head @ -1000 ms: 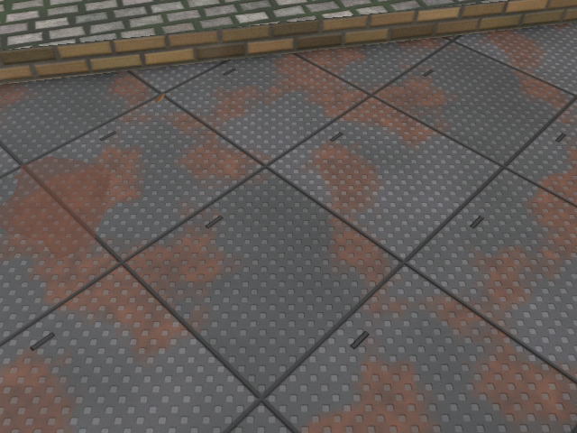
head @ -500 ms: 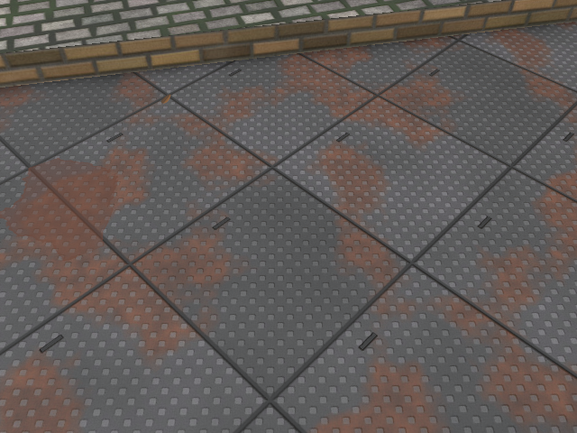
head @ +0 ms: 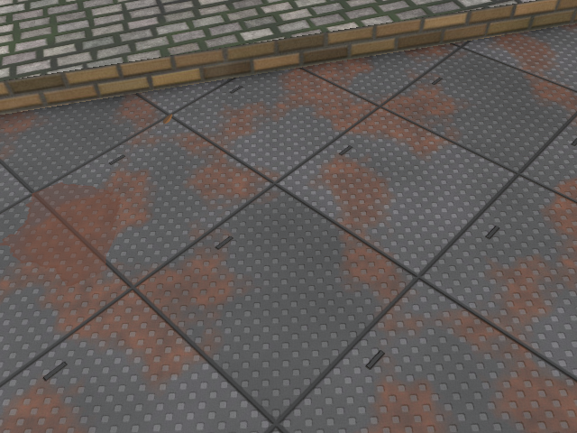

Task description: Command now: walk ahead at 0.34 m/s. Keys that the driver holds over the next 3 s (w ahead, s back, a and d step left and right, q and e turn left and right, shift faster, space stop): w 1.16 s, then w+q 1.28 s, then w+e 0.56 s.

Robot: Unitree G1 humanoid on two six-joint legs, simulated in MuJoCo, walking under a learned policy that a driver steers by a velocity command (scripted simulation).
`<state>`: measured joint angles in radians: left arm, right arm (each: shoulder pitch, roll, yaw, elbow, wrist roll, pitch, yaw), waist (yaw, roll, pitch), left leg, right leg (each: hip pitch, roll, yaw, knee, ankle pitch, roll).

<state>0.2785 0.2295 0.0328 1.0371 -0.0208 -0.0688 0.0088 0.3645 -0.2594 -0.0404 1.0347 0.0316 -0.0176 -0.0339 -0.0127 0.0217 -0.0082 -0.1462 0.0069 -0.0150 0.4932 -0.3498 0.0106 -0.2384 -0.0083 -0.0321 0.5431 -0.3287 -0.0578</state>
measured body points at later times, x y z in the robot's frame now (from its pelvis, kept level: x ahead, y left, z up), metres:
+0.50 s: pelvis +0.23 +0.03 -0.05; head +0.26 +0.03 +0.40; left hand +0.11 +0.28 -0.18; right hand +0.48 -0.18 -0.14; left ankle +0.44 +0.18 -0.76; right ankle -0.01 -0.11 -0.73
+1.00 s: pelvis +0.57 +0.08 -0.16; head +0.59 +0.06 +0.29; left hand +0.78 +0.30 -0.24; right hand +0.55 -0.19 -0.31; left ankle +0.45 +0.19 -0.89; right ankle +0.74 -0.04 -0.87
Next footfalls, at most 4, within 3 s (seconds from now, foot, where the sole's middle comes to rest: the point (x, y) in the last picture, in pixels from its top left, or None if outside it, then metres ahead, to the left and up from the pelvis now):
0.60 left None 0.48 0.19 -0.93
1.04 right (322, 366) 0.78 -0.04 -0.93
1.64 left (234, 286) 1.07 0.23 -0.93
2.12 right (259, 207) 1.41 0.15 -0.93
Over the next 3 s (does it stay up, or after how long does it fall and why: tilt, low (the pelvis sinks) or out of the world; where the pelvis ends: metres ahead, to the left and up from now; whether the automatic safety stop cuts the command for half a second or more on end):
stays up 1.53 0.48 -0.15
